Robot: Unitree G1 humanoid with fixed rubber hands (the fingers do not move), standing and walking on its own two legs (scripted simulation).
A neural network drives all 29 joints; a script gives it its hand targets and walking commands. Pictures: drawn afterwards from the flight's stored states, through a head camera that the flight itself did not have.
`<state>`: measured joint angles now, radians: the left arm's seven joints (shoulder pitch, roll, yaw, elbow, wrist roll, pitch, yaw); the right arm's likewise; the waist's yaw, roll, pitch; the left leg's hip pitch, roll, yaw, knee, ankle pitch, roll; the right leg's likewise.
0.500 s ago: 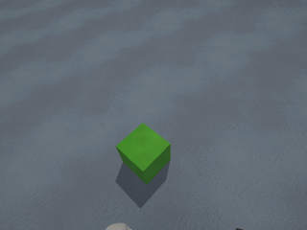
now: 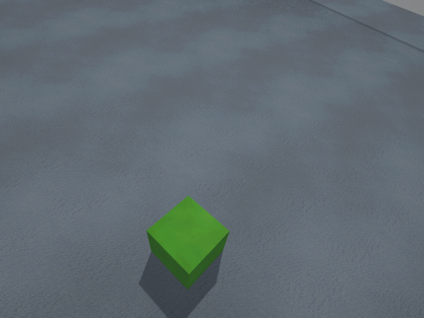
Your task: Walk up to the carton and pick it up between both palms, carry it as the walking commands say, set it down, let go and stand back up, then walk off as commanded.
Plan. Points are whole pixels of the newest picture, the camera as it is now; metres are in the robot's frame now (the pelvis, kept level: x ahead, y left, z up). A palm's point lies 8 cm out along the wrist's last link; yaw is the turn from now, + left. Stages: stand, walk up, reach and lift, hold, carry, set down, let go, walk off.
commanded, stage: walk up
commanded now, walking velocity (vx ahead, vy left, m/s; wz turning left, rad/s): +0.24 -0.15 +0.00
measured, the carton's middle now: (188, 241) +0.52 +0.05 -0.66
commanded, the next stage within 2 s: none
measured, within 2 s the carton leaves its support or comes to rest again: neither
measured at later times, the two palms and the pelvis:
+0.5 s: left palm out of the picture +0.06 +0.22 -0.11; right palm out of the picture +0.06 -0.27 -0.14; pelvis -0.01 -0.03 +0.00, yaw +1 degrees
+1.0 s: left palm out of the picture +0.02 +0.22 -0.13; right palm out of the picture -0.01 -0.25 -0.14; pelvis -0.04 -0.02 +0.00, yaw -1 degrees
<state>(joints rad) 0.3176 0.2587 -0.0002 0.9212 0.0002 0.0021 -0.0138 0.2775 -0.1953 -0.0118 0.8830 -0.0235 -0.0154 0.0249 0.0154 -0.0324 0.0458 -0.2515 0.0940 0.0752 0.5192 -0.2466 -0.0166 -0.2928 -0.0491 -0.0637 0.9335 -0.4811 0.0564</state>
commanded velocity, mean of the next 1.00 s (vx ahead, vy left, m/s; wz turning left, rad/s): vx -0.01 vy -0.01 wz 0.00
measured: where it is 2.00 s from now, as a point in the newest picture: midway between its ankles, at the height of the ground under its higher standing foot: outside the picture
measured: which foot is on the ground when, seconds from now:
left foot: down 0.00-0.26, up 0.28-0.58, down 0.60-1.00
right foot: up 0.00-0.20, down 0.22-0.62, up 0.64-0.84, down 0.86-1.00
